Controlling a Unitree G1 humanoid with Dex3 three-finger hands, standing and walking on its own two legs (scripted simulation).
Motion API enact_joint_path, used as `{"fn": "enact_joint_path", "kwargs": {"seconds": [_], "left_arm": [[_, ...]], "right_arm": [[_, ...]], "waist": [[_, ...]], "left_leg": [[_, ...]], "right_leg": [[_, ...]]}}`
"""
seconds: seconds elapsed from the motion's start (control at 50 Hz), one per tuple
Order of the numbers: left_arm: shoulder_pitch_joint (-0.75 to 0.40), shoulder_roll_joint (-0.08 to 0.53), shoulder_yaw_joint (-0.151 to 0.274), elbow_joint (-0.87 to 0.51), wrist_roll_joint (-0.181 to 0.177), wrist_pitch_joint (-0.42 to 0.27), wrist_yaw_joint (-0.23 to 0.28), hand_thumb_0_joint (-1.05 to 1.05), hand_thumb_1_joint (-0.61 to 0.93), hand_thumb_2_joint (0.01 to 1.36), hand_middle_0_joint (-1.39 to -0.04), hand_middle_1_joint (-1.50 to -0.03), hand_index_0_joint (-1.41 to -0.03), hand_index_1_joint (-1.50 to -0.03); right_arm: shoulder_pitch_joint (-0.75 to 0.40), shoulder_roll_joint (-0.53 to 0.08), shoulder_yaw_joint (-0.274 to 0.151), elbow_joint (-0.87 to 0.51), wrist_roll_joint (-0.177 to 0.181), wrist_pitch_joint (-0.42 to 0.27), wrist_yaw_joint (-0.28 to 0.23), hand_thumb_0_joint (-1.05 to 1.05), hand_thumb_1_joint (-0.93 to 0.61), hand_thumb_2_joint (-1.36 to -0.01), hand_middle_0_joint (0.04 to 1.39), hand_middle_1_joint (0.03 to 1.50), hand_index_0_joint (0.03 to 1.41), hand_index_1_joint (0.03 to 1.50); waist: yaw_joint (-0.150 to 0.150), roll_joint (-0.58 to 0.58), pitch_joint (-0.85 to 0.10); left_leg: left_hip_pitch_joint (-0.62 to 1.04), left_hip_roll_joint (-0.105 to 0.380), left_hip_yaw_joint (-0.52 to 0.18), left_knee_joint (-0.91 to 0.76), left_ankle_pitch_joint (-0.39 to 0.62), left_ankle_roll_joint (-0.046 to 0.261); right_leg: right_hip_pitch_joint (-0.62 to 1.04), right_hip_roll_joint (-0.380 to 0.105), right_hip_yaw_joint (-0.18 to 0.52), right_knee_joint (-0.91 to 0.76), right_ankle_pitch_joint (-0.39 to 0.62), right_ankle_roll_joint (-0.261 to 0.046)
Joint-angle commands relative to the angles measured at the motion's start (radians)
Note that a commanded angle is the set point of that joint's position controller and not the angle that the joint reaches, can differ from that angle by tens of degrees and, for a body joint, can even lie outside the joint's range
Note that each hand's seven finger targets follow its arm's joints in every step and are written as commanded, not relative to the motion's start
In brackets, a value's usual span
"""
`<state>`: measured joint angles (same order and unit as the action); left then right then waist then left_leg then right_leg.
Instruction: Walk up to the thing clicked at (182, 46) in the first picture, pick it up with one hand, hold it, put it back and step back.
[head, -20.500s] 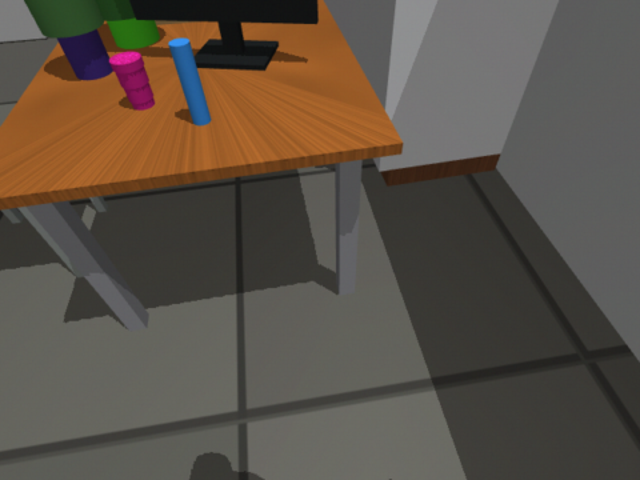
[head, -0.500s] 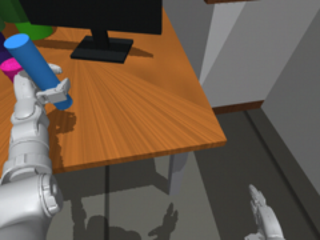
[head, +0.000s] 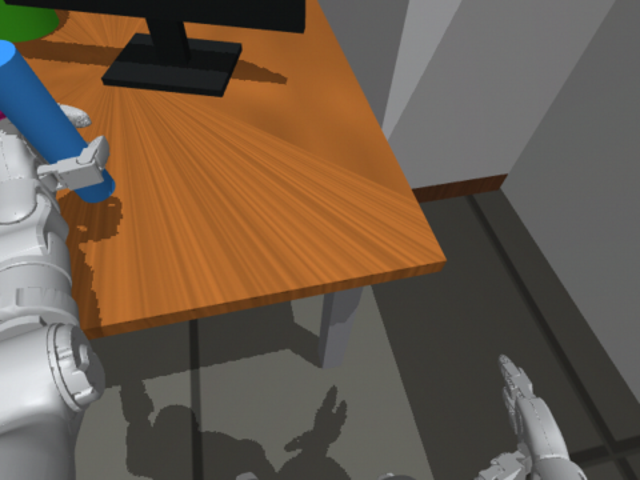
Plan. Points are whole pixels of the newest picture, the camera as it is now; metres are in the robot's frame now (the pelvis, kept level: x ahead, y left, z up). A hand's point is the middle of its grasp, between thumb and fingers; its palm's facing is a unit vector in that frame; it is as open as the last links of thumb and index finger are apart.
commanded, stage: crouch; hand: left
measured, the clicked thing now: (53, 135) +0.50 +0.26 +0.17
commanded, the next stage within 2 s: lower in 0.18 s
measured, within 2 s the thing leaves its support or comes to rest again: rests again in 0.94 s
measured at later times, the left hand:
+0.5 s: hand (91, 161) +0.53 +0.25 +0.11, palm faces +0.28 -0.96 -0.01, open 5.9 cm
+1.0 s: hand (104, 181) +0.54 +0.26 +0.06, palm faces +0.26 -0.96 -0.03, open 5.9 cm
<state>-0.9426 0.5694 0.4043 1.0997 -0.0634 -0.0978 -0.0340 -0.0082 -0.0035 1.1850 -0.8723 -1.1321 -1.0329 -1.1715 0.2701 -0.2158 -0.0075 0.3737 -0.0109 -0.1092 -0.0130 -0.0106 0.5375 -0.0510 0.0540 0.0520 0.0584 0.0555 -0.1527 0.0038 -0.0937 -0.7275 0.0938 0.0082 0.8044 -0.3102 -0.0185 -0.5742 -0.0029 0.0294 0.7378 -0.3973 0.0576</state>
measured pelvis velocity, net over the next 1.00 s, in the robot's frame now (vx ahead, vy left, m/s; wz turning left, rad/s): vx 0.01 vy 0.00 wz -0.02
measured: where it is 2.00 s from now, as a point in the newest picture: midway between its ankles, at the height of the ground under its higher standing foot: outside the picture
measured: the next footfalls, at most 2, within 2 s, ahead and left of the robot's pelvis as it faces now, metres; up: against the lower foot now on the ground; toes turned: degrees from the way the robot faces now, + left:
none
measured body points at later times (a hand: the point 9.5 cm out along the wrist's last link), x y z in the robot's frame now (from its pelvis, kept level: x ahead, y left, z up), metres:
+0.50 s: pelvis +0.01 +0.00 -0.01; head +0.11 +0.03 +0.43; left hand +0.51 +0.30 +0.11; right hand +0.17 -0.24 -0.05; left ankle +0.04 +0.13 -0.70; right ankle -0.02 -0.16 -0.70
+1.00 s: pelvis +0.01 +0.00 -0.03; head +0.13 +0.04 +0.41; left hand +0.52 +0.31 +0.07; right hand +0.16 -0.25 -0.06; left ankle +0.04 +0.13 -0.70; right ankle -0.02 -0.16 -0.70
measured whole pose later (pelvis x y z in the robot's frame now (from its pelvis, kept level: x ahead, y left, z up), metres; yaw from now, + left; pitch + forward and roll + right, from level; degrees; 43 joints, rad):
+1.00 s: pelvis +0.01 +0.00 -0.03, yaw -1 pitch +21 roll -4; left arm -0.93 0.63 0.46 1.14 -0.03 -0.21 -0.06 -0.01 0.02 1.15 -0.86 -1.15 -1.02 -1.18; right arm 0.31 -0.22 0.01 0.18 -0.04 -0.01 0.03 -0.01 0.53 -0.05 0.05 0.05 0.06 0.06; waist -0.21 0.00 -0.11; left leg -0.95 0.11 -0.01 0.97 -0.39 -0.02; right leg -0.78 0.01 0.02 0.89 -0.47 0.06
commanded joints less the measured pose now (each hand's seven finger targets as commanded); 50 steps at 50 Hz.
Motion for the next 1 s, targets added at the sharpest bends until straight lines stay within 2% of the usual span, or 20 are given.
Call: {"fn": "enact_joint_path", "kwargs": {"seconds": [0.0,0.02,0.1,0.14,0.16,0.22,0.26,0.3,0.34,0.44,0.46,0.5,0.54,0.6,0.62,0.68,0.76,0.86,0.96,0.98], "left_arm": [[-0.587,0.297,0.031,-0.295,-0.022,-0.111,-0.011,0.000,0.554,1.368,-1.358,-1.463,-1.381,-1.456],[-0.601,0.325,0.046,-0.300,-0.019,-0.115,-0.010,0.000,0.540,1.351,-1.378,-1.463,-1.400,-1.456],[-0.577,0.303,0.039,-0.266,-0.023,-0.117,-0.021,0.000,0.564,1.369,-1.368,-1.462,-1.389,-1.457],[-0.606,0.334,0.050,-0.308,-0.017,-0.123,-0.022,0.000,0.535,1.347,-1.350,-1.441,-1.369,-1.437],[-0.560,0.320,0.044,-0.238,-0.011,-0.115,-0.020,0.000,0.551,1.343,-1.350,-1.435,-1.370,-1.430],[-0.597,0.324,0.044,-0.281,-0.008,-0.123,-0.015,0.000,0.553,1.342,-1.341,-1.426,-1.359,-1.423],[-0.591,0.341,0.055,-0.286,-0.005,-0.126,-0.016,0.000,0.561,1.355,-1.337,-1.434,-1.355,-1.430],[-0.605,0.323,0.045,-0.289,-0.006,-0.128,-0.017,0.000,0.467,1.282,-1.337,-1.409,-1.351,-1.409],[-0.542,0.298,0.049,-0.198,-0.009,-0.128,-0.023,0.000,0.446,1.271,-1.331,-1.403,-1.346,-1.402],[-0.537,0.325,0.061,-0.230,-0.002,-0.150,-0.026,0.000,0.446,1.252,-1.289,-1.371,-1.304,-1.370],[-0.496,0.329,0.068,-0.170,0.005,-0.147,-0.027,0.000,0.449,1.256,-1.289,-1.372,-1.304,-1.371],[-0.512,0.354,0.082,-0.220,0.002,-0.163,-0.033,0.000,0.472,1.238,-1.278,-1.351,-1.292,-1.349],[-0.565,0.362,0.079,-0.306,-0.003,-0.180,-0.044,0.000,0.471,1.229,-1.276,-1.349,-1.292,-1.345],[-0.575,0.359,0.080,-0.299,-0.007,-0.189,-0.044,0.000,0.449,1.236,-1.274,-1.355,-1.289,-1.352],[-0.621,0.364,0.080,-0.361,-0.010,-0.198,-0.037,0.000,0.440,1.238,-1.266,-1.346,-1.277,-1.347],[-0.533,0.366,0.096,-0.251,-0.005,-0.197,-0.025,0.000,0.455,1.277,-1.291,-1.380,-1.301,-1.383],[-0.514,0.354,0.076,-0.245,0.022,-0.203,-0.025,0.000,0.477,1.283,-1.312,-1.397,-1.325,-1.396],[-0.510,0.332,0.068,-0.236,0.011,-0.204,-0.032,0.000,0.485,1.288,-1.313,-1.401,-1.326,-1.400],[-0.545,0.371,0.089,-0.264,0.011,-0.226,-0.033,0.000,0.503,1.292,-1.305,-1.401,-1.320,-1.398],[-0.543,0.368,0.088,-0.261,0.011,-0.229,-0.032,0.000,0.517,1.287,-1.287,-1.387,-1.301,-1.384]], "right_arm": [[-0.035,-0.134,-0.057,-0.205,0.008,-0.050,-0.007,0.000,0.562,-0.047,0.050,0.050,0.050,0.050],[-0.026,-0.157,-0.081,-0.190,0.004,-0.046,-0.011,0.000,0.556,-0.047,0.050,0.050,0.050,0.050],[-0.012,-0.134,-0.057,-0.207,0.006,-0.040,-0.006,0.000,0.557,-0.049,0.050,0.050,0.050,0.050],[0.006,-0.147,-0.064,-0.202,0.004,-0.031,-0.008,0.000,0.554,-0.050,0.050,0.050,0.050,0.050],[0.011,-0.142,-0.061,-0.181,0.002,-0.026,-0.007,0.000,0.558,-0.048,0.050,0.050,0.050,0.050],[-0.017,-0.160,-0.078,-0.219,-0.001,-0.028,-0.007,0.000,0.558,-0.049,0.050,0.050,0.050,0.050],[-0.001,-0.150,-0.073,-0.194,-0.004,-0.019,-0.005,0.000,0.562,-0.048,0.050,0.050,0.050,0.050],[-0.018,-0.137,-0.052,-0.235,-0.002,-0.023,0.000,0.000,0.541,-0.053,0.050,0.050,0.050,0.050],[0.016,-0.105,-0.022,-0.211,-0.005,-0.015,0.005,0.000,0.541,-0.052,0.050,0.050,0.049,0.050],[0.012,-0.139,-0.047,-0.292,-0.012,-0.006,0.012,0.000,0.549,-0.050,0.049,0.050,0.049,0.050],[0.068,-0.151,-0.064,-0.252,-0.016,-0.003,0.012,0.000,0.550,-0.051,0.049,0.050,0.049,0.050],[0.082,-0.145,-0.063,-0.236,-0.017,0.009,0.018,0.000,0.546,-0.051,0.050,0.050,0.050,0.050],[0.020,-0.144,-0.055,-0.309,-0.013,0.003,0.021,0.000,0.546,-0.050,0.050,0.050,0.050,0.050],[-0.007,-0.138,-0.045,-0.346,-0.011,0.004,0.016,0.000,0.536,-0.054,0.050,0.050,0.050,0.050],[-0.013,-0.141,-0.047,-0.366,-0.012,0.003,0.016,0.000,0.531,-0.056,0.050,0.050,0.050,0.050],[0.032,-0.163,-0.071,-0.334,-0.018,0.013,0.011,0.000,0.532,-0.057,0.050,0.050,0.050,0.050],[0.074,-0.144,-0.063,-0.298,-0.027,0.027,0.020,0.000,0.542,-0.053,0.050,0.050,0.049,0.050],[0.047,-0.139,-0.051,-0.350,-0.026,0.035,0.029,0.000,0.546,-0.051,0.050,0.050,0.049,0.050],[0.028,-0.170,-0.079,-0.396,-0.029,0.043,0.025,0.000,0.548,-0.051,0.050,0.050,0.050,0.050],[0.033,-0.153,-0.062,-0.395,-0.029,0.046,0.026,0.000,0.551,-0.050,0.050,0.050,0.050,0.050]], "waist": [[0.004,0.178,-0.485],[0.007,0.185,-0.496],[-0.004,0.169,-0.519],[-0.002,0.196,-0.569],[-0.010,0.182,-0.514],[-0.007,0.215,-0.538],[-0.007,0.241,-0.526],[-0.009,0.215,-0.544],[-0.021,0.177,-0.475],[-0.025,0.191,-0.531],[-0.039,0.173,-0.504],[-0.035,0.186,-0.511],[-0.027,0.212,-0.602],[-0.029,0.214,-0.612],[-0.021,0.249,-0.675],[-0.035,0.230,-0.595],[-0.040,0.273,-0.551],[-0.044,0.267,-0.550],[-0.047,0.270,-0.607],[-0.043,0.262,-0.610]], "left_leg": [[0.452,-0.032,-0.005,-0.051,0.266,0.033],[0.467,-0.028,-0.009,-0.049,0.266,0.030],[0.474,-0.026,-0.009,-0.024,0.345,0.035],[0.508,-0.023,-0.011,-0.014,0.380,0.036],[0.476,-0.024,-0.011,-0.011,0.370,0.038],[0.495,-0.018,-0.018,-0.012,0.375,0.027],[0.489,-0.017,-0.019,-0.006,0.389,0.025],[0.489,-0.018,-0.017,0.001,0.391,0.029],[0.428,-0.019,-0.017,0.008,0.372,0.035],[0.414,-0.026,-0.009,0.037,0.364,0.041],[0.409,-0.022,-0.013,0.042,0.373,0.043],[0.386,-0.027,-0.008,0.059,0.386,0.048],[0.426,-0.026,-0.010,0.070,0.418,0.049],[0.429,-0.022,-0.016,0.081,0.423,0.045],[0.457,-0.021,-0.020,0.083,0.438,0.042],[0.417,-0.016,-0.029,0.087,0.440,0.038],[0.418,-0.010,-0.036,0.090,0.422,0.026],[0.382,-0.010,-0.034,0.100,0.393,0.030],[0.388,-0.009,-0.037,0.115,0.390,0.031],[0.381,-0.012,-0.035,0.122,0.396,0.033]], "right_leg": [[-0.016,0.039,-0.055,-0.075,0.281,-0.053],[-0.035,0.043,-0.058,-0.070,0.270,-0.055],[-0.030,0.044,-0.057,-0.057,0.328,-0.050],[-0.035,0.044,-0.056,-0.051,0.345,-0.050],[-0.054,0.044,-0.056,-0.052,0.336,-0.049],[-0.066,0.046,-0.061,-0.042,0.316,-0.057],[-0.074,0.046,-0.061,-0.041,0.320,-0.057],[-0.055,0.047,-0.061,-0.033,0.336,-0.054],[-0.078,0.049,-0.061,-0.034,0.330,-0.051],[-0.083,0.043,-0.053,-0.012,0.349,-0.047],[-0.109,0.046,-0.057,-0.007,0.350,-0.046],[-0.100,0.040,-0.049,0.002,0.381,-0.042],[-0.074,0.038,-0.045,0.018,0.411,-0.041],[-0.077,0.041,-0.049,0.027,0.405,-0.042],[-0.064,0.042,-0.048,0.036,0.410,-0.045],[-0.104,0.046,-0.056,0.042,0.385,-0.049],[-0.179,0.050,-0.068,0.052,0.322,-0.059],[-0.179,0.053,-0.067,0.065,0.310,-0.059],[-0.176,0.052,-0.065,0.080,0.319,-0.058],[-0.163,0.051,-0.062,0.086,0.332,-0.056]]}}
